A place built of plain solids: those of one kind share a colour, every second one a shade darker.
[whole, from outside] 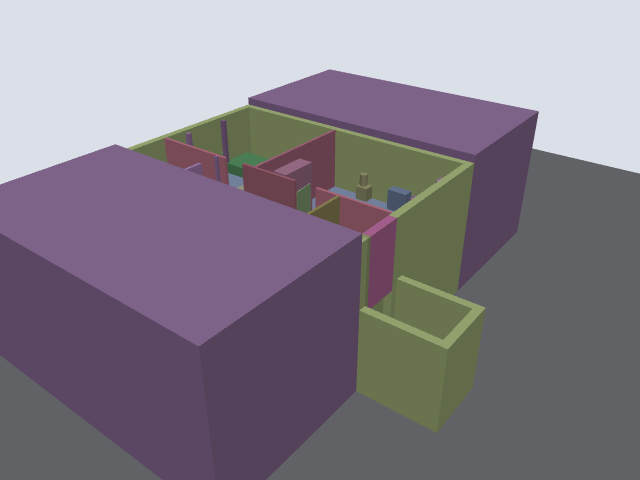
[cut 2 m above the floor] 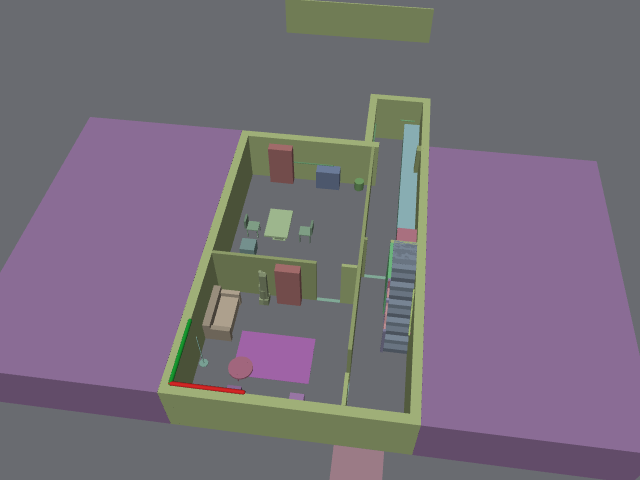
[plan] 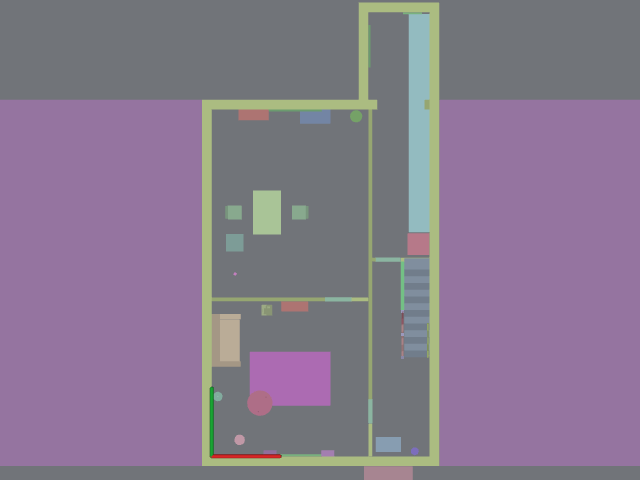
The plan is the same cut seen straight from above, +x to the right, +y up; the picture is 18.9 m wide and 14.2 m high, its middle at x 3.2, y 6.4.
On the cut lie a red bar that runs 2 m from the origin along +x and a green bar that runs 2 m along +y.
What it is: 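A mid-terrace two-storey house, 6.4 m wide inside and 10.3 m deep with a one-storey outshot of 2.9 m behind the kitchen; a hall 1.69 m wide with a straight stair of 15 risers of 200 mm on goings of 200 mm; a front room and a back room; upstairs three bedrooms and a bathroom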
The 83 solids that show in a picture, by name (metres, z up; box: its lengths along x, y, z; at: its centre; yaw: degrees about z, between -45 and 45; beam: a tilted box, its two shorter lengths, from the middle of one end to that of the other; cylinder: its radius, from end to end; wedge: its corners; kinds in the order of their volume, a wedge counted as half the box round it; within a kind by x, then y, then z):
{
 "neighbour_house_1": {"box": [6.0, 10.84, 5.81], "at": [-3.29, 5.13, 2.85]},
 "neighbour_house_2": {"box": [6.0, 10.84, 5.81], "at": [9.73, 5.13, 2.85]},
 "wall_1": {"box": [0.29, 10.84, 5.51], "at": [-0.14, 5.13, 2.7]},
 "wall_2": {"box": [3.35, 0.12, 2.91], "at": [1.67, 4.64, 1.41]},
 "wall_3": {"box": [5.19, 0.29, 5.51], "at": [2.3, 10.41, 2.7]},
 "wall_4": {"box": [7.02, 0.29, 5.51], "at": [3.22, -0.14, 2.7]},
 "wall_5": {"box": [7.14, 0.06, 1.85], "at": [3.22, 20.59, 0.88]},
 "wall_6": {"box": [0.5, 0.12, 2.91], "at": [4.38, 4.64, 1.41]},
 "wall_7": {"box": [0.29, 3.16, 3.21], "at": [4.49, 11.84, 1.55]},
 "wall_8": {"box": [0.12, 0.97, 2.91], "at": [4.69, 0.48, 1.41]},
 "wall_9": {"box": [0.12, 8.57, 2.91], "at": [4.69, 5.97, 1.41]},
 "wall_10": {"box": [0.1, 0.12, 2.91], "at": [4.8, 5.82, 1.41]},
 "wall_11": {"box": [2.39, 0.29, 3.21], "at": [5.54, 13.28, 1.55]},
 "wall_12": {"box": [0.85, 0.12, 2.91], "at": [6.02, 5.82, 1.41]},
 "wall_13": {"box": [0.44, 0.29, 5.51], "at": [6.51, 10.41, 2.7]},
 "wall_14": {"box": [0.29, 10.84, 5.51], "at": [6.59, 5.13, 2.7]},
 "wall_15": {"box": [0.29, 3.45, 3.21], "at": [6.59, 11.7, 1.55]},
 "tread_1": {"box": [0.75, 2.83, 0.22], "at": [6.07, 4.35, 0.09]},
 "tread_2": {"box": [0.75, 2.63, 0.42], "at": [6.07, 4.45, 0.19]},
 "tread_3": {"box": [0.75, 2.43, 0.62], "at": [6.07, 4.55, 0.29]},
 "tread_4": {"box": [0.75, 2.23, 0.82], "at": [6.07, 4.65, 0.39]},
 "tread_5": {"box": [0.75, 2.03, 1.02], "at": [6.07, 4.75, 0.49]},
 "tread_6": {"box": [0.75, 1.83, 1.22], "at": [6.07, 4.85, 0.59]},
 "tread_7": {"box": [0.75, 1.63, 1.42], "at": [6.07, 4.95, 0.69]},
 "tread_8": {"box": [0.75, 1.43, 1.62], "at": [6.07, 5.05, 0.79]},
 "tread_9": {"box": [0.75, 1.23, 1.82], "at": [6.07, 5.15, 0.89]},
 "tread_10": {"box": [0.75, 1.03, 2.02], "at": [6.07, 5.25, 0.99]},
 "tread_11": {"box": [0.75, 0.83, 2.22], "at": [6.07, 5.35, 1.09]},
 "tread_12": {"box": [0.75, 0.63, 2.42], "at": [6.07, 5.45, 1.19]},
 "tread_13": {"box": [0.75, 0.43, 2.62], "at": [6.07, 5.55, 1.29]},
 "tread_14": {"box": [0.75, 0.34, 2.82], "at": [6.07, 5.7, 1.39]},
 "upper_floor_rooms_1": {"box": [4.76, 10.27, 0.14], "at": [2.37, 5.13, 2.93]},
 "ground_1": {"box": [1.44, 4.73, 0.5], "at": [5.22, -2.65, -0.25]},
 "landing_wall_1": {"box": [0.12, 3.27, 2.6], "at": [4.69, 1.64, 4.16]},
 "landing_wall_2": {"box": [0.12, 2.36, 2.6], "at": [4.69, 5.31, 4.16]},
 "landing_wall_3": {"box": [0.12, 2.88, 2.6], "at": [4.69, 8.82, 4.16]},
 "wardrobe_bed_1": {"box": [1.49, 0.6, 2.05], "at": [3.03, 5.0, 3.98]},
 "bed_1": {"box": [1.45, 2.0, 0.5], "at": [1.0, 1.0, 3.2]},
 "bedrooms_wall_1": {"box": [4.63, 0.12, 2.6], "at": [2.32, 4.64, 4.16]},
 "back_wall_over_outshot_1": {"box": [1.39, 0.29, 2.6], "at": [5.6, 10.41, 4.16]},
 "shelf_1": {"box": [0.9, 0.32, 1.77], "at": [1.24, 10.1, 0.83]},
 "shelf_2": {"box": [0.8, 0.3, 1.85], "at": [2.45, 4.43, 0.88]},
 "sofa_1": {"box": [0.24, 1.56, 0.83], "at": [0.12, 3.43, 0.36]},
 "sofa_2": {"box": [0.86, 0.16, 0.65], "at": [0.43, 2.73, 0.28]},
 "sofa_3": {"box": [0.86, 0.16, 0.65], "at": [0.43, 4.13, 0.28]},
 "sofa_4": {"box": [0.65, 1.24, 0.37], "at": [0.51, 3.43, 0.24]},
 "fridge_freezer_1": {"box": [0.65, 0.65, 1.85], "at": [6.11, 6.28, 0.88]},
 "dresser_1": {"box": [0.42, 0.8, 0.87], "at": [0.21, 7.92, 3.38]},
 "dresser_2": {"box": [0.9, 0.42, 0.92], "at": [3.06, 10.05, 0.41]},
 "bath_wall_1": {"box": [1.69, 0.12, 2.6], "at": [5.6, 8.3, 4.16]},
 "stair_bulkhead_1": {"box": [0.11, 1.43, 2.91], "at": [5.64, 5.05, 1.4]},
 "curtains_curtains_1": {"box": [0.17, 0.19, 2.29], "at": [1.67, 0.09, 4.2]},
 "curtains_curtains_2": {"box": [0.39, 0.19, 1.51], "at": [1.72, 0.09, 1.59]},
 "curtains_curtains_3": {"box": [0.39, 0.19, 1.51], "at": [3.43, 0.09, 1.59]},
 "curtains_curtains_4": {"box": [0.17, 0.19, 2.29], "at": [3.6, 0.09, 4.2]},
 "box_wall_1": {"box": [0.11, 0.12, 2.6], "at": [4.81, 2.9, 4.16]},
 "box_wall_2": {"box": [0.86, 0.12, 2.6], "at": [6.01, 2.9, 4.16]},
 "laid_rug_front_room_1": {"box": [2.4, 1.6, 0.06], "at": [2.32, 2.29, -0.02]},
 "nightstand_1": {"cylinder": 0.15, "from": [0.15, 6.22, 3.55], "to": [0.15, 6.22, 4.02]},
 "nightstand_2": {"box": [0.43, 0.5, 0.6], "at": [0.21, 6.3, 3.25]},
 "worktop_1": {"box": [0.62, 6.46, 0.04], "at": [6.13, 9.86, 0.88]},
 "clutter_clutter_back_whole_1": {"box": [0.52, 0.52, 0.52], "at": [0.68, 6.32, 0.21]},
 "slotfit_corner_1": {"cylinder": 0.12, "from": [1.61, 4.32, -0.05], "to": [1.61, 4.32, 0.72]},
 "slotfit_corner_2": {"box": [0.23, 0.15, 1.55], "at": [1.66, 4.31, 0.72]},
 "meeting_table_1": {"box": [0.83, 1.3, 0.07], "at": [1.63, 7.22, 0.7]},
 "door_leaf_bedroom_rear_1": {"box": [0.86, 0.04, 2.05], "at": [4.2, 6.44, 3.98], "yaw": 6.5},
 "plant_pot_1": {"cylinder": 0.18, "from": [4.27, 10.06, 0.0], "to": [4.27, 10.06, 0.38]},
 "side_chair_1": {"box": [0.08, 0.38, 0.38], "at": [0.44, 7.22, 0.65]},
 "side_chair_2": {"box": [0.42, 0.42, 0.04], "at": [0.68, 7.22, 0.43]},
 "side_chair_3": {"box": [0.42, 0.42, 0.04], "at": [2.58, 7.22, 0.43]},
 "side_chair_4": {"box": [0.08, 0.38, 0.38], "at": [2.82, 7.22, 0.65]},
 "slotfit_front_seat_1": {"cylinder": 0.15, "from": [0.82, 0.49, -0.05], "to": [0.82, 0.49, 0.42]},
 "coffee_table_1": {"cylinder": 0.38, "from": [1.42, 1.57, 0.33], "to": [1.42, 1.57, 0.4]},
 "laid_doormat_1": {"box": [0.75, 0.45, 0.06], "at": [5.22, 0.35, -0.02]},
 "umbrella_stand_1": {"cylinder": 0.12, "from": [6.01, 0.15, 0.0], "to": [6.01, 0.15, 0.5]},
 "threshold_1": {"box": [0.79, 0.12, 0.06], "at": [3.74, 4.64, -0.02]},
 "threshold_2": {"box": [0.12, 0.72, 0.07], "at": [4.69, 1.33, -0.01]},
 "threshold_3": {"box": [0.75, 0.12, 0.06], "at": [5.22, 5.82, -0.02]},
 "flight_guard_post_1": {"box": [0.09, 0.09, 1.29], "at": [5.64, 2.93, 0.6]},
 "window_board_1": {"box": [1.86, 0.06, 0.024], "at": [2.32, 10.23, 0.9]},
 "window_board_2": {"box": [1.86, 0.06, 0.024], "at": [2.57, 0.03, 0.9]},
 "window_board_3": {"box": [0.06, 1.26, 0.024], "at": [4.66, 12.13, 1.05]},
 "floor_lamp_1": {"cylinder": 0.14, "from": [0.17, 1.77, 0.0], "to": [0.17, 1.77, 0.03]}
}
